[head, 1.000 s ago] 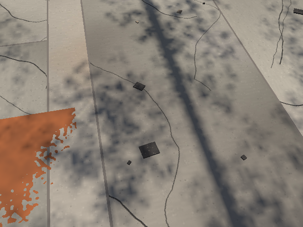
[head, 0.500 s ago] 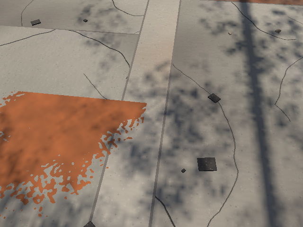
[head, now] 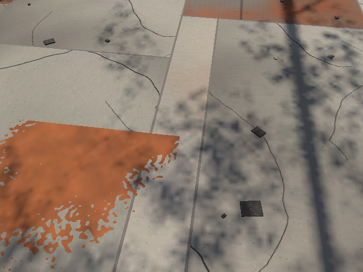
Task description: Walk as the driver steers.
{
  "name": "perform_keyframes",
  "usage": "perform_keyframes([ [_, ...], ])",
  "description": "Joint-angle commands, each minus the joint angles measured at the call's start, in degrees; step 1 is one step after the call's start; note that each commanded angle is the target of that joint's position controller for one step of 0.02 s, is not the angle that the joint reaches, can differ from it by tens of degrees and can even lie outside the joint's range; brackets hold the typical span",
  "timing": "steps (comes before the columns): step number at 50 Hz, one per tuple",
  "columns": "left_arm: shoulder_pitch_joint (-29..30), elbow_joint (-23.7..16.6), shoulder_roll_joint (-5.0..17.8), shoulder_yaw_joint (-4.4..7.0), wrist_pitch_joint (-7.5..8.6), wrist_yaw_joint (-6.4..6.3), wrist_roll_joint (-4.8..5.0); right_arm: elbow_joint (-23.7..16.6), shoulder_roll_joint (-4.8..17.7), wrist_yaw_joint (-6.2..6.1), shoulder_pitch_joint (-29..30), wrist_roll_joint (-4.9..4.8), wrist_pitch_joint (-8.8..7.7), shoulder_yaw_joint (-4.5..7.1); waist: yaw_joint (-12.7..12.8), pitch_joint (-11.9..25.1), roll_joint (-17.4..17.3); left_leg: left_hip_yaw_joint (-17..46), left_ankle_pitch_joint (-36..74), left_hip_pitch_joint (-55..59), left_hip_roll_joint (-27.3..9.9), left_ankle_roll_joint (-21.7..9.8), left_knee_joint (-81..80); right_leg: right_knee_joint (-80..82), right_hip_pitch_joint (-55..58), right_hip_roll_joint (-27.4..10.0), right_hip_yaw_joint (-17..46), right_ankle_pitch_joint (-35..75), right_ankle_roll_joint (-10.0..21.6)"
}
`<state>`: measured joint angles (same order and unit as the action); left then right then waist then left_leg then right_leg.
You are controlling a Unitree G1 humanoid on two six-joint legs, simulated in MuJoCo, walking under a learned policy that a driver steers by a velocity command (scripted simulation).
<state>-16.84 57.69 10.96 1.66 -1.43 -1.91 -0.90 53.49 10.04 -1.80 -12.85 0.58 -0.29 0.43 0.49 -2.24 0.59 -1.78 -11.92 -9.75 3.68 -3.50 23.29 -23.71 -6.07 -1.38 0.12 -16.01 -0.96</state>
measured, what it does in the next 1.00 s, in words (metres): stands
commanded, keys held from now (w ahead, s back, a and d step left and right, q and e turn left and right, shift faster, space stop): no key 1.00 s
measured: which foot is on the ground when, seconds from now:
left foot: down 0.00-1.00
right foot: down 0.00-1.00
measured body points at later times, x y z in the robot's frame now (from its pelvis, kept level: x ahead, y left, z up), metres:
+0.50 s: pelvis -0.01 -0.02 +0.00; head -0.01 -0.02 +0.45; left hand -0.04 +0.19 -0.16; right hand -0.04 -0.24 -0.16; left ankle +0.01 +0.08 -0.74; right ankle -0.03 -0.13 -0.74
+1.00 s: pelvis -0.01 -0.02 +0.00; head +0.00 -0.02 +0.45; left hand -0.05 +0.18 -0.16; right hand -0.04 -0.23 -0.16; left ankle +0.01 +0.08 -0.74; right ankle -0.03 -0.13 -0.74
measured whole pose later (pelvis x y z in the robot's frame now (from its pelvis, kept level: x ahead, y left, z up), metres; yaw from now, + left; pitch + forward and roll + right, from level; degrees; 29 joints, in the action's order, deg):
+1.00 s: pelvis -0.01 -0.02 +0.00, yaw +0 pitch -1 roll +0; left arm -21.2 65.5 6.1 -0.9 0.8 -2.6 -0.7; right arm 66.2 6.7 -2.3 -19.3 0.5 -0.4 -0.5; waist -0.2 -1.7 0.1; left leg -0.9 -11.4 -10.6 1.4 -1.5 23.3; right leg -23.4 -6.9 0.8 -0.2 -15.1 1.1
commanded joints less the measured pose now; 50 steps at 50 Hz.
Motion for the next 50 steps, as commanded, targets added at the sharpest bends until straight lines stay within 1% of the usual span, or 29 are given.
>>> perform_keyframes([
  [1, -2.5, 0.2, 4.1, 0.24, 1.38, 0.17, -0.13, 0.3, 6.2, -0.1, -2.6, 0.06, -0.15, 1.68, -0.4, -1.9, 3.2, 8.0, 6.2, 2.8, -7.7, -0.6, -5.3, 5.7, -4.3, -4.7, 4.3, 8.2, 2.0],
  [2, -2.8, 0.7, 4.2, 0.16, 1.55, -0.03, -0.08, 0.8, 6.4, 0.02, -2.7, 0.11, -0.1, 1.81, -0.5, -1.7, 3.2, 8.0, 6.7, 3.0, -7.8, -0.7, -5.1, 6.1, -4.1, -4.6, 4.3, 8.2, 2.1],
  [4, -3.1, 1.6, 4.0, 0.03, 1.73, -0.24, 0.1, 2.1, 5.6, 0.13, -3.4, 0.11, -0.18, 1.61, -0.6, -1.6, 1.9, 8.1, 5.5, 2.2, -8.0, -0.6, -5.6, 6.3, -3.3, -4.6, 4.3, 7.2, 2.4],
  [6, -3.4, 2.3, 3.3, -0.22, 1.72, -0.29, 0.05, 3.5, 5.1, 0.09, -4.1, 0.06, -0.15, 1.44, -0.6, -2.4, 0.9, 8.0, 3.8, 1.3, -7.8, -0.2, -6.2, 6.5, -3.3, -4.6, 4.4, 6.1, 2.6],
  [10, -4.3, 3.6, 2.7, -0.56, 1.77, -0.36, 0.04, 5.7, 4.6, -0.01, -5.5, 0.08, 0.05, 1.12, -0.6, -3.1, 0.0, 7.9, 2.2, 0.6, -7.7, 0.2, -6.5, 6.6, -4.0, -4.5, 4.5, 4.5, 3.0],
  [21, -6.4, 6.0, 0.9, -1.42, 2.02, -0.43, 0.13, 9.7, 3.1, -0.25, -8.8, 0.04, 0.09, 0.25, -0.8, -3.7, -0.1, 7.6, 1.9, -0.2, -8.0, 0.6, -5.8, 6.5, -5.6, -4.1, 4.6, 3.6, 3.4],
  [34, -8.5, 7.3, -0.4, -1.9, 2.22, -0.6, 0.18, 11.8, 1.3, -0.47, -10.5, 0.01, -0.09, -0.27, -0.9, -3.7, -0.2, 7.2, 3.5, -0.5, -8.2, 0.8, -4.6, 5.9, -6.2, -3.8, 4.7, 4.9, 3.5],
  [50, -10.0, 7.8, -1.2, -2.08, 2.32, -0.77, 0.2, 12.7, 0.3, -0.68, -11.5, -0.03, -0.21, -0.44, -0.7, -3.7, -0.4, 6.8, 5.4, -0.4, -8.4, 0.9, -3.8, 5.1, -5.8, -3.7, 4.6, 6.8, 3.6],
])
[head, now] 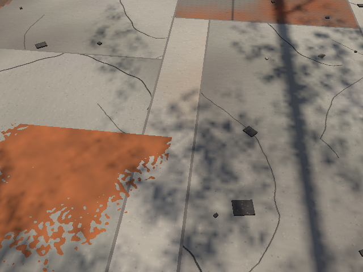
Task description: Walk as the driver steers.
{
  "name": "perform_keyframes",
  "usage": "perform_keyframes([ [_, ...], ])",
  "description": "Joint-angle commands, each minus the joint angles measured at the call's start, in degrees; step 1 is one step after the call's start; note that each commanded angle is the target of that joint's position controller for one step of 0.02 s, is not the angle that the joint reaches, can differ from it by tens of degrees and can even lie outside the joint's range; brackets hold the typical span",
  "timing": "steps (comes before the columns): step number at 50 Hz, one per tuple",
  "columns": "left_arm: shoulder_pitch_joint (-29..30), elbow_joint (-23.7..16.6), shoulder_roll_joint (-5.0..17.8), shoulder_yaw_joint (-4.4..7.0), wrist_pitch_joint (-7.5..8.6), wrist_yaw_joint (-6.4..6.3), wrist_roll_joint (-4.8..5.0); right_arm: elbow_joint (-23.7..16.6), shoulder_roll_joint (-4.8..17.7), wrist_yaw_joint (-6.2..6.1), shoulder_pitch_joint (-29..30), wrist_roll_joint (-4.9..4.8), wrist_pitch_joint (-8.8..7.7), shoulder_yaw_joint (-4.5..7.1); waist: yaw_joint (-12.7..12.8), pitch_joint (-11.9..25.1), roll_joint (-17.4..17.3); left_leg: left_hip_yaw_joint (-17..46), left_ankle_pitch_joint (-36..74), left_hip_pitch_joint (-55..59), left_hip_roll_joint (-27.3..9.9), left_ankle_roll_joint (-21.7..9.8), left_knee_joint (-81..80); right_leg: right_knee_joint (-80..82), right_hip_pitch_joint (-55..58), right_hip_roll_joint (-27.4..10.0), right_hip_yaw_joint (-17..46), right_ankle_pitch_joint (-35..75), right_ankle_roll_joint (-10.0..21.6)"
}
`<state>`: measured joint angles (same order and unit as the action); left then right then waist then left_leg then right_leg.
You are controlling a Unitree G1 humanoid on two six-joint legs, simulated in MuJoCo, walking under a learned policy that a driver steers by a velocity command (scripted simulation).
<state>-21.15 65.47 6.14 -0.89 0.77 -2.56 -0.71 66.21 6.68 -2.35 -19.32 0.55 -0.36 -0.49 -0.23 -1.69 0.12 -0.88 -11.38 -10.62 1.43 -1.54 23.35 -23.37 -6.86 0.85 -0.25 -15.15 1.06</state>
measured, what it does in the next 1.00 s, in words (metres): walks ahead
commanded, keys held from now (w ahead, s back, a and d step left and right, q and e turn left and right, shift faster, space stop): no key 0.52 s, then w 0.48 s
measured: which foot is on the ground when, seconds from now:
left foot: down 0.00-1.00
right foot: down 0.00-0.86, up 0.88-1.00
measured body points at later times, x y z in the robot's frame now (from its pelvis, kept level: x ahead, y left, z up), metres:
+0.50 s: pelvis +0.01 +0.00 +0.00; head +0.01 +0.00 +0.45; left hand -0.04 +0.20 -0.16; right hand -0.04 -0.21 -0.16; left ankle +0.01 +0.10 -0.74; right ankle -0.03 -0.11 -0.74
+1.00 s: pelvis +0.13 +0.05 +0.00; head +0.14 +0.06 +0.45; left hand +0.14 +0.28 -0.16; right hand +0.06 -0.17 -0.15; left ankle +0.07 +0.11 -0.74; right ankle +0.07 -0.07 -0.64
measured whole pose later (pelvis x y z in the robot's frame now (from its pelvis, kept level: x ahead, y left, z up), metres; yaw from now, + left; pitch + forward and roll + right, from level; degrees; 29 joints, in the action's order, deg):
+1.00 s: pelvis +0.13 +0.05 +0.00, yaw +0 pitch +0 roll +0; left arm -19.1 59.5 10.1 2.9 3.5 1.1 -2.0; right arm 62.3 7.8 -0.4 -26.7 1.4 -4.5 2.0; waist -0.7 -0.1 1.6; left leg -5.1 -17.5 -5.4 2.9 -4.5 22.4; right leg -71.6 -28.7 -2.2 -2.7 -17.1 4.8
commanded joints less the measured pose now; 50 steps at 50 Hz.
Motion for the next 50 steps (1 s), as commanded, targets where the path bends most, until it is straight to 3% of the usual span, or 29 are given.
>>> perform_keyframes([
  [1, -5.7, 0.1, 3.5, 0.47, 0.13, -0.13, 0.01, 0.0, 3.6, -0.14, -5.0, -0.01, -0.14, 0.48, 0.0, -4.3, 0.1, 5.9, 5.0, 0.4, -6.2, -1.1, -3.8, 4.8, -4.9, -6.0, 5.0, 6.0, 1.6],
  [26, -6.5, 0.3, 3.0, 0.46, 0.23, -0.23, 0.03, 0.3, 2.9, -0.27, -6.0, -0.04, -0.19, 0.49, 0.0, -4.5, 0.1, 5.6, 6.1, 0.7, -6.4, -1.0, -3.3, 4.5, -4.4, -5.9, 5.0, 7.3, 1.7],
  [27, -6.8, 0.4, 2.8, 0.42, 0.21, -0.22, -0.04, 0.4, 2.7, -0.25, -6.2, 0.0, -0.14, 0.42, 0.1, -3.5, 0.1, 5.4, 2.2, 1.0, -5.9, -1.1, -3.6, 5.2, -4.1, -5.5, 4.9, 3.3, 1.9],
  [30, -7.1, -0.4, 5.4, 1.74, -0.36, -0.04, -0.2, -0.7, 4.2, 0.02, -5.7, 0.21, 0.32, 1.34, 0.5, -5.9, 1.8, 3.5, -17.9, -3.6, -2.4, -2.8, 0.4, 4.8, -7.2, -3.9, 6.2, -18.9, 4.4],
  [32, -9.6, -0.8, 6.3, 2.38, -0.56, 0.22, -0.15, -2.7, 3.3, 0.6, -3.6, 0.71, 0.21, 1.4, 2.1, -10.4, 4.1, 2.6, -25.4, -12.3, -0.7, -3.5, 5.9, 7.5, -8.0, -7.0, 12.4, -31.7, 7.4],
  [34, -13.4, 0.1, 8.6, 3.5, -0.22, 0.18, -0.25, -5.4, 0.6, 1.34, 0.1, 1.67, -0.9, 0.9, 3.8, -12.0, 9.8, -3.3, -15.9, -19.5, 0.3, -2.6, 17.9, 14.2, -3.6, -15.9, 24.5, -35.9, 12.1],
  [36, -12.7, -0.3, 9.0, 4.06, 0.41, 0.41, -0.92, -7.9, 2.7, 1.99, 3.3, 1.76, -2.21, 1.56, 3.9, -12.1, 7.5, -2.0, -15.7, -23.3, -2.7, -2.6, 24.9, 16.3, -3.1, -19.0, 27.7, -29.7, 14.4],
  [39, -8.0, -1.7, 9.3, 4.42, 1.65, 0.53, -0.66, -9.6, 3.0, 2.95, 1.7, 0.63, -3.75, 2.08, 0.5, -10.5, 6.8, -2.2, -14.9, -15.7, -3.4, -3.1, 17.1, 13.0, -5.6, -15.7, 19.6, -18.1, 12.0],
  [41, -3.4, -3.1, 9.2, 4.57, 1.91, 0.65, -0.02, -5.5, 1.8, 2.73, -9.7, -0.15, -4.11, 2.6, -5.3, -8.1, 4.0, -6.8, -6.5, 5.9, 1.7, -2.8, 4.8, 5.2, -16.0, -10.0, 11.3, -10.5, 9.3],
  [42, -2.1, -3.9, 8.3, 4.3, 2.55, 0.93, -0.19, -3.3, 3.7, 2.18, -16.6, 0.13, -4.18, 3.6, -8.2, -5.9, -0.4, -3.3, -5.7, 16.4, 0.3, -2.7, 1.3, -5.5, -21.4, -6.7, 6.6, -2.4, 8.0],
  [43, -0.6, -6.3, 3.3, 2.9, 3.44, 1.72, 0.25, -2.5, 9.9, 1.34, -24.0, 0.85, -4.47, 5.05, -10.3, -1.2, -15.2, 21.2, -19.7, 23.9, -15.7, -5.6, -11.0, -26.1, -29.5, 0.3, -2.4, -6.1, 4.7],
  [44, -0.9, -7.7, 5.3, 3.57, 3.62, 2.31, -0.49, -1.2, 12.0, 1.46, -26.4, 0.23, -3.44, 5.5, -8.5, -2.3, -16.8, 38.5, -23.1, 20.8, -23.9, -9.5, -17.4, -39.4, -36.4, 2.1, -2.5, -14.3, 4.2],
  [45, -0.5, -7.8, 5.5, 3.69, 3.43, 2.8, -1.63, -2.7, 10.0, 1.44, -19.5, 0.71, -3.07, 4.82, -4.2, -7.0, -8.8, 36.6, -25.5, 14.6, -23.9, -10.9, -16.2, -48.1, -38.0, -2.3, -0.3, -10.9, 4.6],
  [46, 1.1, -8.0, 4.0, 3.33, 3.75, 3.17, -1.76, -4.3, 8.5, 1.81, -14.5, 0.77, -3.32, 4.37, -3.0, -9.0, -3.4, 29.9, -22.5, 10.8, -21.7, -11.0, -15.4, -51.4, -39.1, -4.2, 0.4, -6.2, 4.6],
  [47, 1.6, -8.2, 3.5, 3.32, 4.08, 3.58, -1.32, -5.1, 7.9, 2.02, -11.6, 0.85, -3.74, 3.97, -1.5, -8.9, -1.5, 23.7, -17.3, 8.8, -18.5, -10.1, -15.9, -51.4, -38.3, -5.2, 0.5, -2.2, 4.4],
  [49, 1.8, -8.6, 4.8, 3.95, 3.42, 4.31, -1.44, -4.4, 5.5, 1.89, -11.3, 0.96, -4.74, 2.75, 0.3, -7.3, -2.2, 15.7, -4.0, 9.1, -14.5, -8.6, -15.5, -52.0, -38.2, -5.4, -1.2, 0.6, 3.7],
  [50, 2.2, -9.1, 4.9, 4.12, 2.86, 4.4, -1.36, -3.4, 5.3, 1.82, -13.1, 0.88, -5.13, 2.48, 0.5, -6.3, -3.2, 13.1, 4.3, 10.7, -13.7, -8.5, -14.6, -53.7, -39.8, -4.8, -2.4, 0.5, 3.5],
])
